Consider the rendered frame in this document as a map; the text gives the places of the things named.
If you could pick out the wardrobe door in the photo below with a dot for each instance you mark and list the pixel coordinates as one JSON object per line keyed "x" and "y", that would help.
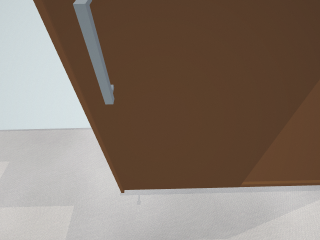
{"x": 202, "y": 88}
{"x": 295, "y": 153}

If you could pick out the handle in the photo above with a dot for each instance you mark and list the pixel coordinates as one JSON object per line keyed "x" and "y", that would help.
{"x": 87, "y": 25}

